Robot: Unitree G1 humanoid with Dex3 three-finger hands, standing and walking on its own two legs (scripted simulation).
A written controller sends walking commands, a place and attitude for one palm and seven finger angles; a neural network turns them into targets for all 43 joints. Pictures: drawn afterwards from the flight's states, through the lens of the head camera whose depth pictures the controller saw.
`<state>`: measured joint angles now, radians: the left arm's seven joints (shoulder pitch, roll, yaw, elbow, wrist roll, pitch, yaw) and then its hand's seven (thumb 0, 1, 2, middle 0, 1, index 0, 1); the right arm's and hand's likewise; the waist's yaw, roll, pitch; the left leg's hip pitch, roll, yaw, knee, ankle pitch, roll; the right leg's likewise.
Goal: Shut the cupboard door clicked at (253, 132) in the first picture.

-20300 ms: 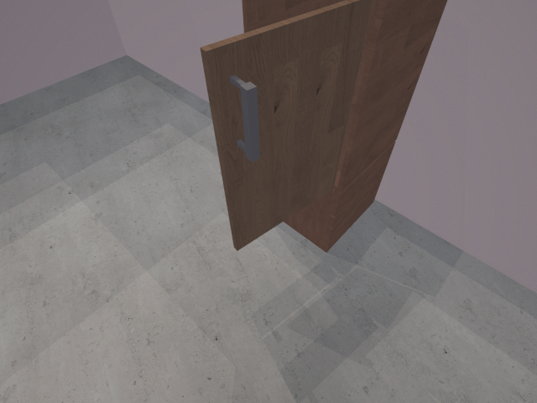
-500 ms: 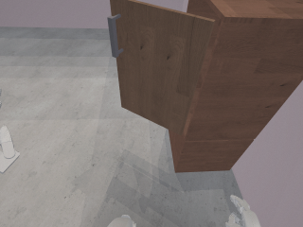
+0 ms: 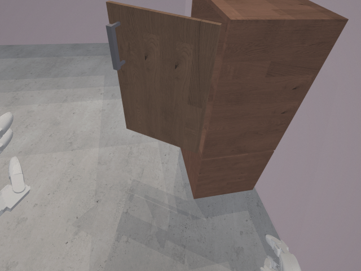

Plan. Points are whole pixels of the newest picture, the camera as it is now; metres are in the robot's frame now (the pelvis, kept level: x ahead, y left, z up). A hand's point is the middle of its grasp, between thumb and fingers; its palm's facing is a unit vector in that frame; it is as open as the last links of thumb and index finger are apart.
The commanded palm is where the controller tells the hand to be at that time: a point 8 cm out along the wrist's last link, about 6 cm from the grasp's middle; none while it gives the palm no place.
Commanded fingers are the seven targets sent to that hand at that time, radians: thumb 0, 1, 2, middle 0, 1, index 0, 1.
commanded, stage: stop stepping back and stand still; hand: left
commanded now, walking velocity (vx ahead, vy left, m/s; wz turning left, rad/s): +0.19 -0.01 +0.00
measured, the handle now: (117, 46) +0.82 +0.26 +0.12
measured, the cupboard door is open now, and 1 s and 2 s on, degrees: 56 56 56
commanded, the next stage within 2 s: let the arm hang, fingers relaxed in 0.50 s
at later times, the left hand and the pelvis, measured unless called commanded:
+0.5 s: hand out of the picture +0.15 +0.28 +0.17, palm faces +0.51 -0.78 -0.36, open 7.5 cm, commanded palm +0.10 +0.31 +0.19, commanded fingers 0.00 0.90 0.90 -0.20 -0.30 -0.20 -0.30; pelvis -0.03 +0.00 +0.01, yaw +2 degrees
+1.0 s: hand out of the picture -0.05 +0.17 -0.18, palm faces +0.06 -0.99 -0.13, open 7.2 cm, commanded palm none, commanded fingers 0.00 0.90 0.90 -0.20 -0.30 -0.20 -0.30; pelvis -0.02 +0.00 +0.00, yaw +3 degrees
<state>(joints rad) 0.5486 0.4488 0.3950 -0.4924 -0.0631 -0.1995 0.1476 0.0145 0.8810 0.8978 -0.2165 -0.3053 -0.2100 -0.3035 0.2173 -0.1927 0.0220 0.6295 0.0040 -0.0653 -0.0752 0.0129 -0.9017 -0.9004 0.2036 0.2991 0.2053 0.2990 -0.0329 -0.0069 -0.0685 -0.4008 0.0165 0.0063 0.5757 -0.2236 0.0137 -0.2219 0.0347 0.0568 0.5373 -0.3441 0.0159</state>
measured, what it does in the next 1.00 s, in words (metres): stands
